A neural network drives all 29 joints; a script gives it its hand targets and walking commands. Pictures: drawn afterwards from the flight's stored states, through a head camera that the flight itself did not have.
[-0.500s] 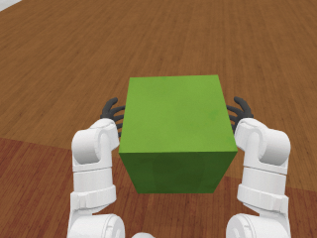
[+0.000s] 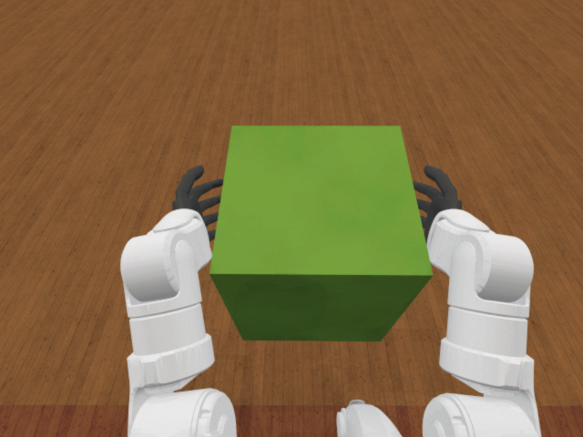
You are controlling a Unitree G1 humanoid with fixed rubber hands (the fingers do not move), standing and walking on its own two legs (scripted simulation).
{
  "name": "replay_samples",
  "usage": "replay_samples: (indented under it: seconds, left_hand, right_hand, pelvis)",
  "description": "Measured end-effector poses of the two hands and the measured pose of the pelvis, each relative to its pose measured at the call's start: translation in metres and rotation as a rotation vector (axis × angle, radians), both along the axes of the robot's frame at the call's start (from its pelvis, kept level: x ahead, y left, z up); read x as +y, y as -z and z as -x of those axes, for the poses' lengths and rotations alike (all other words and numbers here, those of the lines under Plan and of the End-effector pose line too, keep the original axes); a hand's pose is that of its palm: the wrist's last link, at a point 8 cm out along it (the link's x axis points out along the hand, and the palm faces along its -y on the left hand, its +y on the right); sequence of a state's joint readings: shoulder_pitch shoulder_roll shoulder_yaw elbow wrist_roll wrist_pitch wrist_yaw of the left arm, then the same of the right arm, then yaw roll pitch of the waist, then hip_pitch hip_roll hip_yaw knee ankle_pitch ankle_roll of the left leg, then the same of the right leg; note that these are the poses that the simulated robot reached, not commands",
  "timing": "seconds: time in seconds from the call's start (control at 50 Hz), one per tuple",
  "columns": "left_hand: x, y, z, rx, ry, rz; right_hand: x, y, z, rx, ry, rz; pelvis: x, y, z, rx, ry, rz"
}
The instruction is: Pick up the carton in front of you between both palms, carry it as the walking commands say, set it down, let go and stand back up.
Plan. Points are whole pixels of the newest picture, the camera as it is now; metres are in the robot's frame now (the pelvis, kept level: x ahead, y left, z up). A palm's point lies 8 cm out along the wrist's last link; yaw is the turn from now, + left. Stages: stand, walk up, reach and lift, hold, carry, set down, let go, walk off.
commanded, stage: carry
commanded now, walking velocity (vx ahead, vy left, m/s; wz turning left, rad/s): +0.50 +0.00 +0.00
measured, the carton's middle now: (313, 244) +0.37 -0.03 +0.07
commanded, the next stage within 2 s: none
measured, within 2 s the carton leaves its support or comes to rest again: neither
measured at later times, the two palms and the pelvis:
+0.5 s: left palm (193, 64) +0.66 +0.15 +0.19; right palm (371, 58) +0.68 -0.15 +0.19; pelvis +0.32 -0.02 +0.04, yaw +1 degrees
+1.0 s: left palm (221, 13) +1.00 +0.13 +0.15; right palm (347, 11) +1.00 -0.17 +0.15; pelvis +0.67 -0.02 +0.04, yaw +1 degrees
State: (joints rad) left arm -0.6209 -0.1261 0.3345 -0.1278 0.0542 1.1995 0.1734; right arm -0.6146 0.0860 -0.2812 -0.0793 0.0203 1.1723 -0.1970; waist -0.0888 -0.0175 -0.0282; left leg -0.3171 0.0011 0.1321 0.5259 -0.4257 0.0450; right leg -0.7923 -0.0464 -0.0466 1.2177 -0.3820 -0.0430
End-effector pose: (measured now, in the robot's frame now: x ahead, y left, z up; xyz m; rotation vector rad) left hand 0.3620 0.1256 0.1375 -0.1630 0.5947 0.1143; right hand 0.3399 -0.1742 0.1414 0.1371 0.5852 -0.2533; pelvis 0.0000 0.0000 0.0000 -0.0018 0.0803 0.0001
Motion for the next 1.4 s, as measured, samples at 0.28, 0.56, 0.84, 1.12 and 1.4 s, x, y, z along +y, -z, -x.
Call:
replay_samples:
  seconds: [0.28, 0.56, 0.84, 1.12, 1.4]
  left_hand:
    - [0.013, -0.011, -0.157, 0.059, -0.134, -0.062]
    - [0.024, -0.058, -0.352, -0.084, -0.062, -0.049]
    - [0.015, -0.042, -0.532, 0.067, -0.012, -0.001]
    - [0.000, 0.011, -0.685, 0.119, -0.118, -0.047]
    - [0.015, -0.028, -0.808, 0.008, -0.073, -0.108]
  right_hand:
    - [0.014, -0.008, -0.209, 0.054, -0.150, -0.043]
    - [0.023, -0.054, -0.377, -0.087, -0.091, 0.001]
    - [0.015, -0.043, -0.536, 0.068, -0.010, -0.002]
    - [0.000, 0.019, -0.723, 0.118, -0.112, -0.051]
    - [0.016, -0.017, -0.845, 0.009, -0.155, 0.009]
  pelvis:
    - [-0.040, -0.018, -0.187, -0.008, -0.014, 0.013]
    - [-0.010, -0.032, -0.366, -0.006, -0.010, 0.004]
    - [0.006, -0.058, -0.541, 0.011, -0.002, 0.021]
    - [-0.037, -0.046, -0.743, 0.008, -0.047, -0.009]
    - [-0.020, -0.062, -0.927, 0.005, -0.039, -0.027]
